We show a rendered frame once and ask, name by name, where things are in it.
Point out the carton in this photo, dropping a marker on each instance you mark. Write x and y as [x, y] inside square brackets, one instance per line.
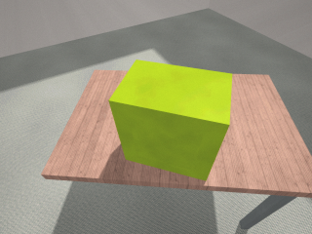
[172, 117]

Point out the table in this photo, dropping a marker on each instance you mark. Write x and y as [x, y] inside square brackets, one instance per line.
[262, 151]

